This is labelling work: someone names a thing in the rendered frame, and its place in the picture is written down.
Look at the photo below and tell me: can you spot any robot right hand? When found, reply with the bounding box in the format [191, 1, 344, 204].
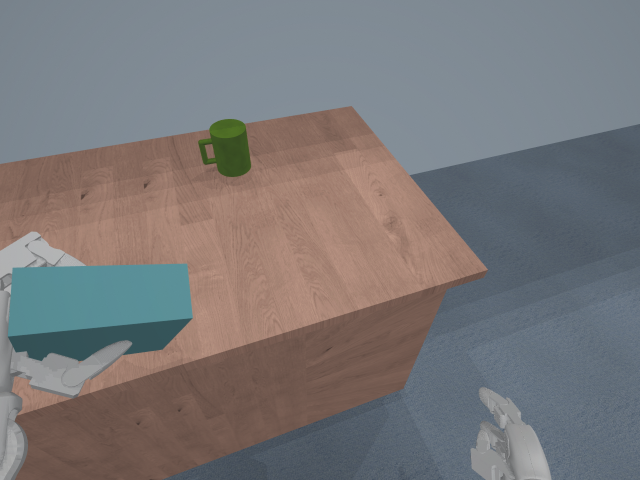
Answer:
[471, 387, 552, 480]

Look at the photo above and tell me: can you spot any table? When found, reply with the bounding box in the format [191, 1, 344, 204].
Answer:
[0, 106, 488, 480]

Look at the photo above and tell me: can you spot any robot left forearm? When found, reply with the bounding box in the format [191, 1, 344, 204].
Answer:
[0, 392, 28, 480]

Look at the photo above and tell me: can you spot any robot left hand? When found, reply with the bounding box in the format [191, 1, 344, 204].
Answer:
[0, 232, 132, 399]

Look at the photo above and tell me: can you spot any sponge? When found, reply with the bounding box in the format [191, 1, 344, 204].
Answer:
[8, 264, 193, 361]

